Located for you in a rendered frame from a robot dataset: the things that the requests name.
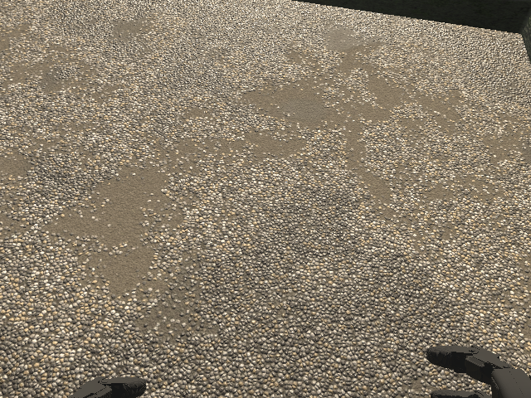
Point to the right robot hand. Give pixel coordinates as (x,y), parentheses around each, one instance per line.
(484,366)

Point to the left robot hand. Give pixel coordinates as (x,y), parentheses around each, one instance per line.
(119,387)

